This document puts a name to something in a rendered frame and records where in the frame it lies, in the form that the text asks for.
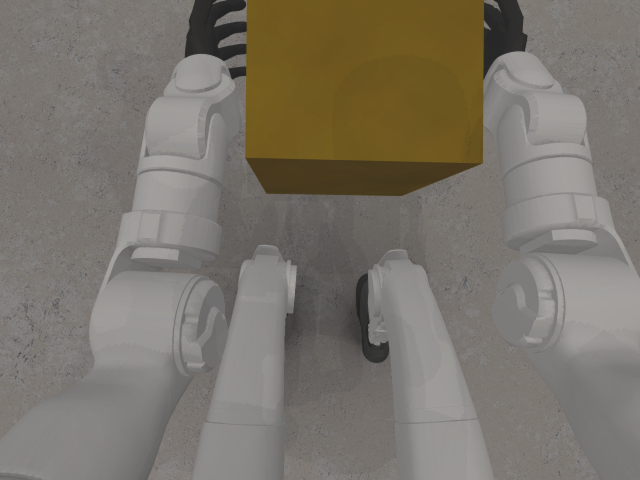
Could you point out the carton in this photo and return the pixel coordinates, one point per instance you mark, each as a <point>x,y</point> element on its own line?
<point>363,97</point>

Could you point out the robot right upper arm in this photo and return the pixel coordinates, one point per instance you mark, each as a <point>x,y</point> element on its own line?
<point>577,319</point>

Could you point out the left robot hand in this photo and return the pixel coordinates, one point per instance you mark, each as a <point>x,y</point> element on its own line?
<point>203,37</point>

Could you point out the robot left upper arm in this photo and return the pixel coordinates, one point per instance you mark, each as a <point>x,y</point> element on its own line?
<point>151,333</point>

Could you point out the right robot hand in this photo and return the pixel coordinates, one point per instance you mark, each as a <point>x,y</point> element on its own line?
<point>506,34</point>

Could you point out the right robot foot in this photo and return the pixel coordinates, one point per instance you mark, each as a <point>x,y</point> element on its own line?
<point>377,352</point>

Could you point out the robot right forearm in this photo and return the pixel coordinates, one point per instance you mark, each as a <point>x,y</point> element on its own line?
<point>545,163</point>

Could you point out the robot left shin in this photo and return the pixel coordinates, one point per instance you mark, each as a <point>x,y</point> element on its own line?
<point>261,250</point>

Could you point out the robot left forearm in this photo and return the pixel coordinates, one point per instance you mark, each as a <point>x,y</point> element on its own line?
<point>180,175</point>

